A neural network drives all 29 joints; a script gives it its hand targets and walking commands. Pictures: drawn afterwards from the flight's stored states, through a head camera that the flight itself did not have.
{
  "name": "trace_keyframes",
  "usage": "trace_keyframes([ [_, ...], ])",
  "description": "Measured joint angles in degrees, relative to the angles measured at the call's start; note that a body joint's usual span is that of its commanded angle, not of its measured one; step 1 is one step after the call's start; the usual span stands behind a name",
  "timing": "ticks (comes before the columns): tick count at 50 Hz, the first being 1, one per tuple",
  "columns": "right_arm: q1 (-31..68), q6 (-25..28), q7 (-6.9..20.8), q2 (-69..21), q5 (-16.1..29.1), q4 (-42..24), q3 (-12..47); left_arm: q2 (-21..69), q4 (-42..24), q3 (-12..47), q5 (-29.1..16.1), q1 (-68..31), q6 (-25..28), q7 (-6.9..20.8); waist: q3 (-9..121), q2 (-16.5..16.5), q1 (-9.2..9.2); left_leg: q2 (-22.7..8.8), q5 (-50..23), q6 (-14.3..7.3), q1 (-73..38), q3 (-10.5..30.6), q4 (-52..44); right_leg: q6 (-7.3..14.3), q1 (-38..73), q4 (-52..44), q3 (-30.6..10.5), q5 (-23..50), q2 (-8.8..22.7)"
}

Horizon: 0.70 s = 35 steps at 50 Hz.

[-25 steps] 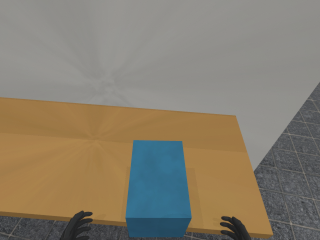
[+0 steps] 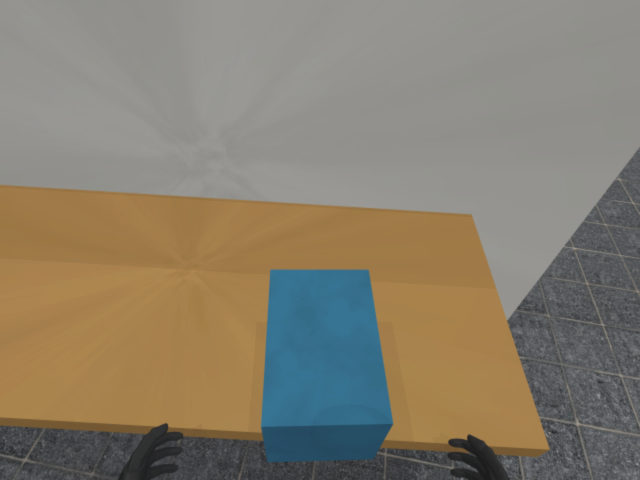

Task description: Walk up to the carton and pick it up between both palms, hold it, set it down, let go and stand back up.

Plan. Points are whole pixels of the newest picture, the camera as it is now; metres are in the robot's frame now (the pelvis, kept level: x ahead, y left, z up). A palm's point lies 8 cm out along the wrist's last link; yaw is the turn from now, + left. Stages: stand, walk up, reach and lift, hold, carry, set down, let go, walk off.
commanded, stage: let go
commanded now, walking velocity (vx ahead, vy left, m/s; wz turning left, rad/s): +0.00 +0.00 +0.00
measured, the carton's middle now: (320, 361) +0.35 +0.00 -0.14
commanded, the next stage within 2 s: stand in 0.48 s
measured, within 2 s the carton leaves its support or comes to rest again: neither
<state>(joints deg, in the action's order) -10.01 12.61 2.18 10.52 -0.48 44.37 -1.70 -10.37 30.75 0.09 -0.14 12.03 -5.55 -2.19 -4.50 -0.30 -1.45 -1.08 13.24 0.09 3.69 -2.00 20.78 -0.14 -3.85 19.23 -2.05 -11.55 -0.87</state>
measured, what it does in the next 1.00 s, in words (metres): stands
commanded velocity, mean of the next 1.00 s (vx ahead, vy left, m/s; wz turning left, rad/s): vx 0.00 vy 0.00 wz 0.00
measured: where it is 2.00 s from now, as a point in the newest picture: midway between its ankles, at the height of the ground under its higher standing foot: outside the picture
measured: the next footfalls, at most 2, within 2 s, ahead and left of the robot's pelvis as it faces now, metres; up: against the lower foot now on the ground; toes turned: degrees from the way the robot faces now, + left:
none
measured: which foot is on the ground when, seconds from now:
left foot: down 0.00-1.00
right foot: down 0.00-1.00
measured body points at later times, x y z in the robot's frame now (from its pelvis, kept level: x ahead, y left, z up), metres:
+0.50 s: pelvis +0.00 -0.01 +0.00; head +0.00 +0.00 +0.45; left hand +0.16 +0.21 -0.09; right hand +0.16 -0.24 -0.09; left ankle -0.02 +0.12 -0.75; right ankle -0.01 -0.12 -0.75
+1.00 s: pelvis -0.04 +0.01 -0.01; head -0.06 +0.01 +0.44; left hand +0.02 +0.26 -0.13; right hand +0.03 -0.25 -0.13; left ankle -0.02 +0.12 -0.75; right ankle -0.01 -0.12 -0.75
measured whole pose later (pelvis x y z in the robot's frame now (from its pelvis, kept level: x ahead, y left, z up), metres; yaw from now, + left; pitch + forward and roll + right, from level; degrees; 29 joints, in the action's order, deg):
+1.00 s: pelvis -0.04 +0.01 -0.01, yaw +1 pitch -3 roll +0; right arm -19.6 0.9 -0.6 15.1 -0.2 45.9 1.7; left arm -14.2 45.0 1.7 0.8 19.8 0.9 -0.7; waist -0.5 0.4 0.1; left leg -0.3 12.9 -0.7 11.2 -1.5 27.4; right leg -1.0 -11.1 25.9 -0.9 -11.6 0.3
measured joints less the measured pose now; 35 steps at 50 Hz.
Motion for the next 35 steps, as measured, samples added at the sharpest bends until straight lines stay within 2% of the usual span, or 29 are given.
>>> trace_keyframes([
  [4, 0.68, -0.5, -0.54, -0.09, -0.91, -0.14, -0.79, -1.07, -0.1, 0.23, -0.77, -0.8, -1.37, 0.4, -0.28, -0.05, 0.41, -0.09, 0.14, 0.16, 0.6, 0.01, 0.54, 0.14, -0.86, 1.09, 0.14, -0.44, -0.06],
  [14, 0.52, 0.52, -0.78, 0.13, -0.42, 0.21, 0.11, -1.1, 0.01, -0.16, -0.14, -2.35, -0.9, 1.45, -0.09, -0.09, 1.06, -0.58, 0.11, 0.66, 0.06, -0.03, 0.35, 0.64, -0.49, 1.18, 0.34, -0.51, -0.48],
  [21, 0.16, -0.16, -0.87, 0.1, -0.84, -0.66, 0.0, -0.68, 0.51, -0.26, -0.05, -2.36, -1.58, 1.45, -0.12, -0.37, 1.01, -0.7, -0.12, 0.84, -0.06, -0.18, 0.16, 0.84, -0.71, 1.59, 0.37, -0.55, -0.57],
  [25, -1.24, -0.22, -1.05, 0.64, -0.6, -2.93, -0.56, -0.01, -1.12, -0.03, -0.59, -1.85, -1.68, 1.64, 0.09, -0.34, 0.27, -0.63, 0.36, 0.85, 1.24, 0.09, 1.66, 0.81, -1.82, 2.95, 0.71, -1.09, -0.46],
  [26, -1.16, -1.93, -1.19, 0.96, -0.68, -3.33, -0.58, 0.07, -0.72, -0.08, -0.03, -1.44, -0.61, 1.8, 0.74, -0.21, 0.01, -0.77, 0.7, 0.84, 2.22, -0.1, 2.5, 0.77, -2.83, 3.61, 0.55, -1.27, -0.57],
  [30, -1.4, -8.31, -2.74, 2.57, -0.13, -2.67, 0.44, -1.13, 4.24, 0.14, 1.0, 0.54, 3.89, 1.51, 3.19, 0.3, 1.0, -0.88, 2.18, 0.57, 5.05, 0.44, 5.64, 0.61, -5.0, 5.73, 1.1, -2.22, -0.63],
  [35, -4.18, -10.83, -3.12, 3.79, -0.01, -1.02, 1.12, -2.79, 8.31, -0.01, 1.06, 3.55, 5.79, 1.32, 4.54, 0.37, 1.19, -0.68, 2.54, 0.46, 5.64, 0.85, 6.89, 0.45, -5.18, 6.49, 1.53, -2.6, -0.38],
])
